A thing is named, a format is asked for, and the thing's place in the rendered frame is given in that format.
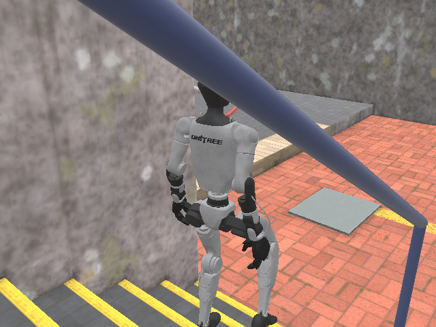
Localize stairs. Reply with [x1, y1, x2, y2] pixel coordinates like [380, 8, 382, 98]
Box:
[0, 277, 282, 327]

